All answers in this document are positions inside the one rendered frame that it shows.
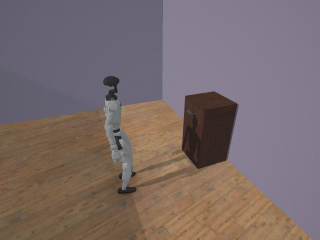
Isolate left robot thigh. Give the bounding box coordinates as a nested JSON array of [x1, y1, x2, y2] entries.
[[120, 128, 132, 151]]

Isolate robot torso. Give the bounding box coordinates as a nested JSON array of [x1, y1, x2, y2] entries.
[[104, 97, 122, 139]]

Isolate robot right forearm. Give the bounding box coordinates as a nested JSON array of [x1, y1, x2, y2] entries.
[[106, 125, 118, 152]]

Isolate drawer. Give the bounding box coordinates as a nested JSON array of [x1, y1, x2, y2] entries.
[[185, 99, 204, 126]]

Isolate right robot hand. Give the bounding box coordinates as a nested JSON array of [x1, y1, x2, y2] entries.
[[111, 150, 123, 166]]

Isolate robot right upper arm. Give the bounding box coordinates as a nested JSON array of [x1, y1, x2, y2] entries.
[[104, 101, 118, 130]]

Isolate handle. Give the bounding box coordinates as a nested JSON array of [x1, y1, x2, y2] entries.
[[187, 110, 196, 116]]

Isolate cabinet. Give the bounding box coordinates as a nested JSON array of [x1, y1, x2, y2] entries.
[[182, 91, 238, 169]]

